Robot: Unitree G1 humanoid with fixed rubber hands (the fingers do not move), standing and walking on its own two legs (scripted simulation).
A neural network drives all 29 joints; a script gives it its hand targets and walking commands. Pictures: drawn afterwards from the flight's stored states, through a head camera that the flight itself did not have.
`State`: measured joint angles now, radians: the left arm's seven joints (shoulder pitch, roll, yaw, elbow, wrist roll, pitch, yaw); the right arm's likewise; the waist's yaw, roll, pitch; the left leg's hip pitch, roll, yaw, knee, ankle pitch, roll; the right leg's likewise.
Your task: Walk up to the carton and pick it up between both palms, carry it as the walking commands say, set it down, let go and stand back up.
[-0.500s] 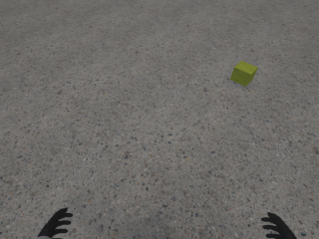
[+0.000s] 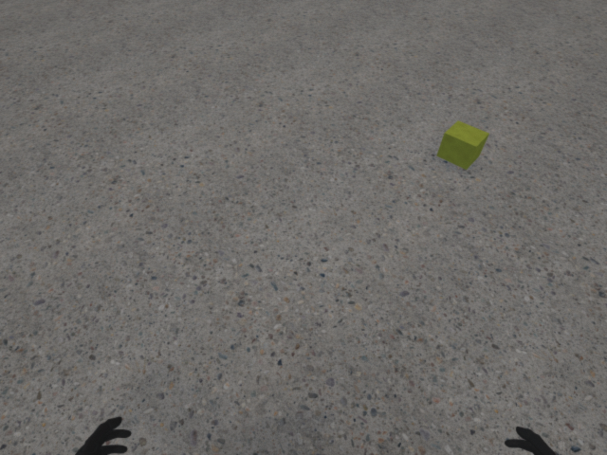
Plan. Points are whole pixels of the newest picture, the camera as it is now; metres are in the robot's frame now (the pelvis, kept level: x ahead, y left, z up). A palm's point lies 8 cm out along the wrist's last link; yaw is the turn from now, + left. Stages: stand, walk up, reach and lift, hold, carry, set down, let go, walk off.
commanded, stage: stand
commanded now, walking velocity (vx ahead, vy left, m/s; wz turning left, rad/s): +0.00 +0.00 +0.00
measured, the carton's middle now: (462, 145) +1.66 -0.79 -0.71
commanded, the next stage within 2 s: walk up in 0.40 s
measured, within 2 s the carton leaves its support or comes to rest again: neither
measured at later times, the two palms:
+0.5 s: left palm out of the picture +0.10 +0.31 -0.10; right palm out of the picture +0.11 -0.31 -0.10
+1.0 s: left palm (161, 359) +0.25 +0.24 -0.08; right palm out of the picture +0.14 -0.46 -0.09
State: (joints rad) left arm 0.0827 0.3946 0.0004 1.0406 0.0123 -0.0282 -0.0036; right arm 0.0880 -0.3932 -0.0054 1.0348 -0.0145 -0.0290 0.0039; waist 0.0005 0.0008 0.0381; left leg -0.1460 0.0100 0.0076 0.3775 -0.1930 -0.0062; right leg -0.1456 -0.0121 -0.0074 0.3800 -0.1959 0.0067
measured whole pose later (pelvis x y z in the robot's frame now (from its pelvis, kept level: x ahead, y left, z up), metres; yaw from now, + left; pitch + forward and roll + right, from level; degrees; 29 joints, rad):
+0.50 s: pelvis +0.00 +0.00 +0.00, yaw +0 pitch -2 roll +0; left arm 0.08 0.40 0.00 1.06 0.01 -0.02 0.00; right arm 0.08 -0.40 -0.01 1.06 -0.01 -0.02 0.00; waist 0.00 0.00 0.04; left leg -0.13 0.01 0.00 0.35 -0.18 -0.01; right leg -0.13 -0.01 -0.01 0.35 -0.19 0.01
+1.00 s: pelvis +0.10 -0.09 -0.02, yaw -13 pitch -1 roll -1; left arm 0.26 0.49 0.11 0.84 0.01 -0.06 -0.10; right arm 0.19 -0.54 -0.08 0.85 -0.02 -0.07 0.05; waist 0.02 0.06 -0.01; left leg -0.37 0.12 0.03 1.07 -0.43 0.04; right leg -0.35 -0.02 -0.08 0.64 -0.28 -0.02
